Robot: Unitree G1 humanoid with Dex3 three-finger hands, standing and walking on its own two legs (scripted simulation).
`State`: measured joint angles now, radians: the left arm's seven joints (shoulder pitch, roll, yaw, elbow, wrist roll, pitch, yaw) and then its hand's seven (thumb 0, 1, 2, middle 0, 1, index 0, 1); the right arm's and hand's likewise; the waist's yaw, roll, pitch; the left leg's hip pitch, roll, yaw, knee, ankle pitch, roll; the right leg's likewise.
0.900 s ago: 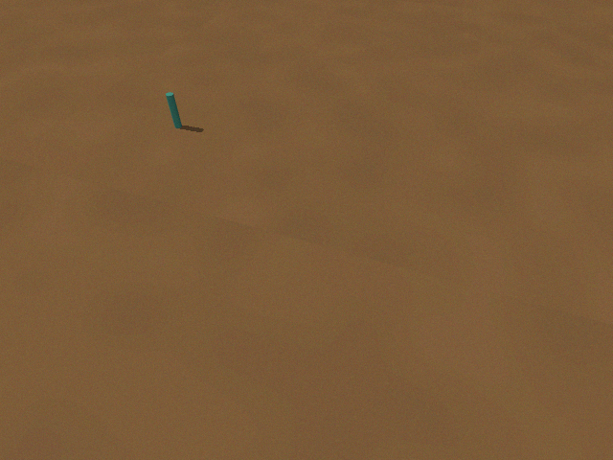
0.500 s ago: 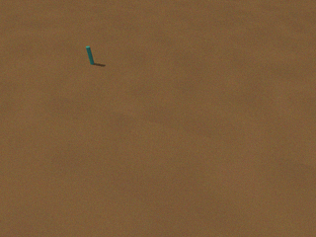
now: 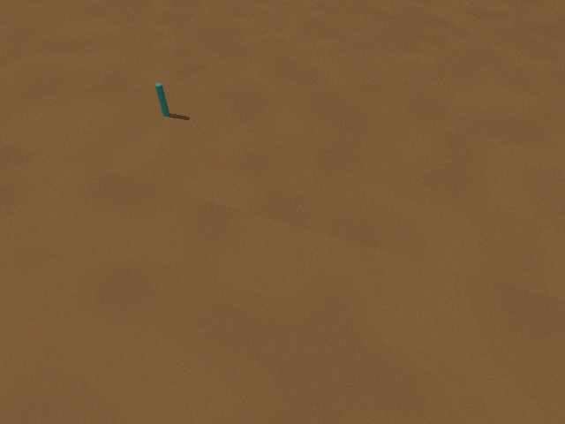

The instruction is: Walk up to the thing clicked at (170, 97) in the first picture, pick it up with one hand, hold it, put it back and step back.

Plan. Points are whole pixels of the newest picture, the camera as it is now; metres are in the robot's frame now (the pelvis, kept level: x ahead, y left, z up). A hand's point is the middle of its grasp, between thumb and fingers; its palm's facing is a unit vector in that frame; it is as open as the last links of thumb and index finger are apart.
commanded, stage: stand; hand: left
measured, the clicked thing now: (162, 100) +2.00 +0.73 -0.68
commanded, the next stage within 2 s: walk up in 0.22 s
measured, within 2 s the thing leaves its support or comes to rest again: neither
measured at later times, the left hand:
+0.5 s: hand out of the picture +0.06 +0.35 -0.15, palm faces +0.11 -0.90 -0.42, open 7.4 cm
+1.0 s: hand (62, 295) +0.38 +0.43 -0.14, palm faces +0.10 -0.93 -0.34, open 7.4 cm
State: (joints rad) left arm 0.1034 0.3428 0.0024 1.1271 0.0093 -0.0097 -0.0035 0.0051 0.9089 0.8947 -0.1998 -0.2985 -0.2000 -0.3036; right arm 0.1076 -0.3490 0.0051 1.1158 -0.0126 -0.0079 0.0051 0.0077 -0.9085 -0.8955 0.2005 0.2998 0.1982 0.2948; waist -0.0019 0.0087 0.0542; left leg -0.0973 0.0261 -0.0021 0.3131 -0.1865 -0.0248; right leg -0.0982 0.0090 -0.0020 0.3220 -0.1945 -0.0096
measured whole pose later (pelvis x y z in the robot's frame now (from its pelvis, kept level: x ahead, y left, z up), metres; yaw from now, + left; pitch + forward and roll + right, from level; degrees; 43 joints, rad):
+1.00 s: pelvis +0.32 +0.14 -0.01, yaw +12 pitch -1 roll +2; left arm 0.15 0.44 0.06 0.95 0.01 -0.03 -0.12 0.01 0.91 0.89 -0.20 -0.30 -0.20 -0.30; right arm 0.39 -0.40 -0.06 0.96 -0.01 -0.09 0.08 0.01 -0.90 -0.90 0.21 0.30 0.20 0.30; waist -0.05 -0.03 0.03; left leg 0.05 0.01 0.04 0.34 -0.36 -0.01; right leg -0.56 -0.13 -0.02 0.65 -0.08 -0.01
